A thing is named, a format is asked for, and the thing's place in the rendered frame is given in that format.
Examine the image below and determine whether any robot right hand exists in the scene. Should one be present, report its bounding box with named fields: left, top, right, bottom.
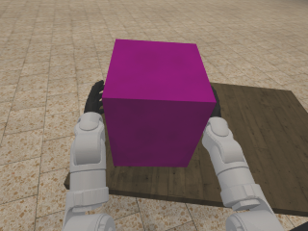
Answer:
left=210, top=86, right=221, bottom=118

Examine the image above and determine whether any left robot upper arm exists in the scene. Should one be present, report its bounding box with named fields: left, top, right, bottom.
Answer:
left=64, top=213, right=116, bottom=231

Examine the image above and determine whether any robot left hand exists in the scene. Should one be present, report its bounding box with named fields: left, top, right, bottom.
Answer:
left=84, top=80, right=105, bottom=115

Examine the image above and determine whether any table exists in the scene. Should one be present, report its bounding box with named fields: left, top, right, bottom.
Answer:
left=64, top=82, right=308, bottom=231

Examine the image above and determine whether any right robot forearm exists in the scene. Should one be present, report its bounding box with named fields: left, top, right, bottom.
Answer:
left=202, top=116, right=285, bottom=231

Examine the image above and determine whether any right robot upper arm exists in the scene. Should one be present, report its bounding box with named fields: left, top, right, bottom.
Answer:
left=225, top=210, right=283, bottom=231

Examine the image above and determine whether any left robot forearm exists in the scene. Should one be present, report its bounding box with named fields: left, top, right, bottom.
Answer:
left=62, top=112, right=109, bottom=231

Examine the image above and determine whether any carton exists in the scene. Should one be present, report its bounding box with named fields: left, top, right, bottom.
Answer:
left=101, top=38, right=217, bottom=167

